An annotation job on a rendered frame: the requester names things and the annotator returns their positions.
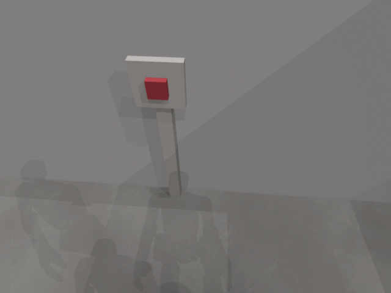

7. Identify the button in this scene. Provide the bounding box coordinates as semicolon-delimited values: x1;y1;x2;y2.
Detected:
144;78;169;100

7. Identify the panel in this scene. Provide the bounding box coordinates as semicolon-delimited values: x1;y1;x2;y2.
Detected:
125;56;187;198

